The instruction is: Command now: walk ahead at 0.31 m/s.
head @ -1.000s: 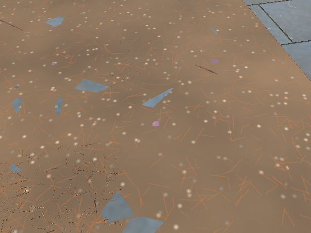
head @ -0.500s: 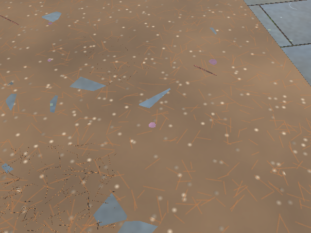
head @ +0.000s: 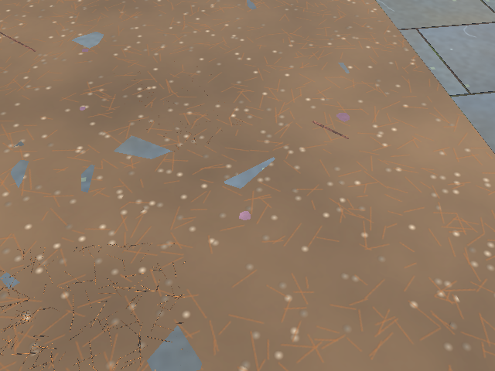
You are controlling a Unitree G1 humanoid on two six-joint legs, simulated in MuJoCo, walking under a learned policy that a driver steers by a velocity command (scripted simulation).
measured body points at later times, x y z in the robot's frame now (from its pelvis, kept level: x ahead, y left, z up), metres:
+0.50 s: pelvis +0.22 -0.01 -0.01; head +0.26 -0.01 +0.44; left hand +0.47 +0.21 -0.10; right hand +0.10 -0.25 -0.14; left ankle +0.01 +0.11 -0.73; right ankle +0.40 -0.12 -0.72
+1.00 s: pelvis +0.49 +0.02 +0.00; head +0.51 +0.04 +0.45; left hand +0.41 +0.28 -0.14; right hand +0.74 -0.15 -0.10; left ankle +0.61 +0.20 -0.70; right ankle +0.40 -0.13 -0.73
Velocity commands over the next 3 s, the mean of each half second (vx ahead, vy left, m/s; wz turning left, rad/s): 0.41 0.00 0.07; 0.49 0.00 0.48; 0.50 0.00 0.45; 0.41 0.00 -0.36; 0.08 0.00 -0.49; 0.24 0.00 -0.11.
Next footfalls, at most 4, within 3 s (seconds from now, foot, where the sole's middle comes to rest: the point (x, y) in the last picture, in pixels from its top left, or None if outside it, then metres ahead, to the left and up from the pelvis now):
0.52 right None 0.43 -0.12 -0.77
1.08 left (189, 329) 0.65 0.20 -0.77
1.60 right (206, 224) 1.03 0.18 -0.77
2.06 left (141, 188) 1.19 0.43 -0.77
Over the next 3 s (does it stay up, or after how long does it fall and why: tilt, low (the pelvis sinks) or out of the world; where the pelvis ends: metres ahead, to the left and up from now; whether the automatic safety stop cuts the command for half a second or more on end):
stays up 1.17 0.30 0.01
